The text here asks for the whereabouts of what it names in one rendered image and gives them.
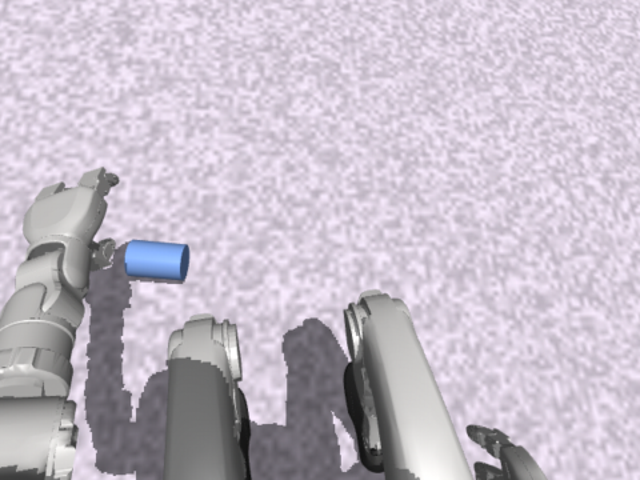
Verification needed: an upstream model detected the right robot hand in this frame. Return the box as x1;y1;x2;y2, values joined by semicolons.
466;425;547;480

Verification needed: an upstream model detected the left robot hand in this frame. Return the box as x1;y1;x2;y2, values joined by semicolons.
23;167;119;272

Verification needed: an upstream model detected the right robot foot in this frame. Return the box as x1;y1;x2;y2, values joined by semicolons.
344;362;384;473

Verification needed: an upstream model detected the left robot arm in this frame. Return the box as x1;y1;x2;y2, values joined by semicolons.
0;235;92;480

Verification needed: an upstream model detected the can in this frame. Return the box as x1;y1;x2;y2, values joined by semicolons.
124;240;190;280

